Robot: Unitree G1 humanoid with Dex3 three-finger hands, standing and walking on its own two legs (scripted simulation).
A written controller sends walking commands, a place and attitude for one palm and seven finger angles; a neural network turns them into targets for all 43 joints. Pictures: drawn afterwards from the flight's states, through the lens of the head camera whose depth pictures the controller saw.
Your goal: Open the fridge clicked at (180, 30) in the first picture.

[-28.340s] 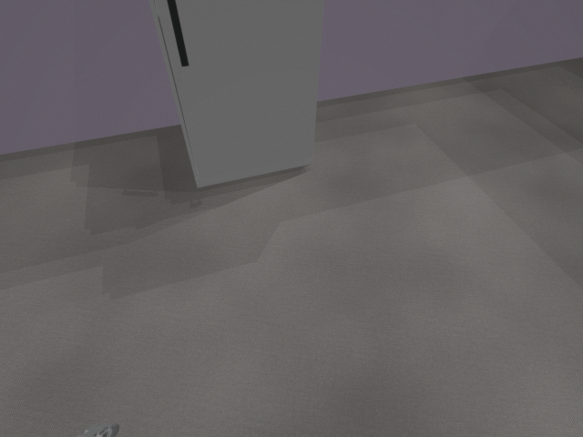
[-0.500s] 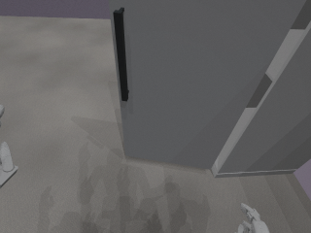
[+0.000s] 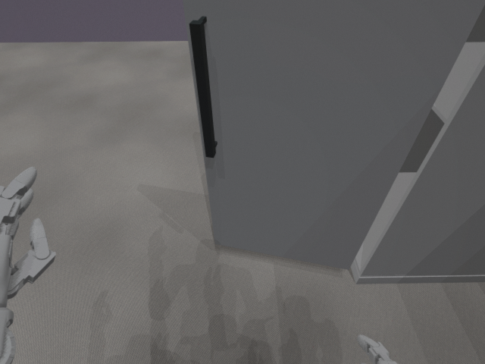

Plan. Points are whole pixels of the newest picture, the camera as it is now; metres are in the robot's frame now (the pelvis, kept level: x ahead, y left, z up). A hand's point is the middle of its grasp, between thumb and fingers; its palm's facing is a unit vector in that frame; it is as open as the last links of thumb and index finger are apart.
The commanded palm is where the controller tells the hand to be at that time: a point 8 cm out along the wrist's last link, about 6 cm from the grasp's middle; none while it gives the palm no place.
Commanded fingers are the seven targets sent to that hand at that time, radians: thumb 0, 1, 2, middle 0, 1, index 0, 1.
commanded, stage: let the arm hang, fingers relaxed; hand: left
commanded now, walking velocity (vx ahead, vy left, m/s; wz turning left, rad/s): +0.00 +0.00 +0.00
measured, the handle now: (207, 95) +0.72 +0.14 +0.09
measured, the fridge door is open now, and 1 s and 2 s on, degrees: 77 77 77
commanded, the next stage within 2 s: look to check the result in 1.06 s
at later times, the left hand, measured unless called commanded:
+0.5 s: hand out of the picture +0.01 +0.24 -0.17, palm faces -0.04 -0.97 -0.24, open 7.2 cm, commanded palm none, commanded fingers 0.00 0.90 0.90 -0.20 -0.30 -0.20 -0.30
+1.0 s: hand out of the picture +0.13 +0.24 -0.16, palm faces -0.06 -0.97 -0.23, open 7.4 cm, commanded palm none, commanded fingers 0.00 0.90 0.90 -0.20 -0.30 -0.20 -0.30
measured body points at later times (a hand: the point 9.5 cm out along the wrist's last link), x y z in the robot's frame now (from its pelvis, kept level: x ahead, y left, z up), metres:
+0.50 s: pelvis +0.02 +0.02 +0.01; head +0.07 +0.05 +0.46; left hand +0.02 +0.29 -0.15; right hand +0.04 -0.25 -0.12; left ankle +0.05 +0.13 -0.73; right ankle +0.02 -0.10 -0.73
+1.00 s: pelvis +0.05 +0.05 +0.02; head +0.07 +0.06 +0.47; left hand +0.14 +0.29 -0.14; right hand +0.10 -0.20 -0.13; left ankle +0.05 +0.13 -0.73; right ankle +0.02 -0.10 -0.73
